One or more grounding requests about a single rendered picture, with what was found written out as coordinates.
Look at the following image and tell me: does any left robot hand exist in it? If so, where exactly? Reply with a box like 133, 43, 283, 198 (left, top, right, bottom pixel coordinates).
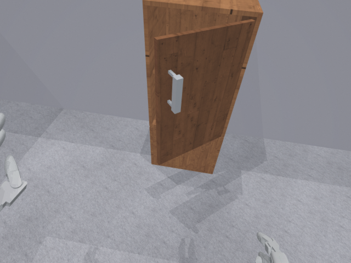
0, 113, 27, 211

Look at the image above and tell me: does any cupboard door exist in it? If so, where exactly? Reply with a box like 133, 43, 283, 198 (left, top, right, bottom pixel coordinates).
154, 19, 256, 165

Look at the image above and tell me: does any handle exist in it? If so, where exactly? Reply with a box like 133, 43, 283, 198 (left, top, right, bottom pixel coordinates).
167, 70, 184, 114

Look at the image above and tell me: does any right robot hand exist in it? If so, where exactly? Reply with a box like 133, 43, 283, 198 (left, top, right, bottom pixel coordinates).
255, 232, 289, 263

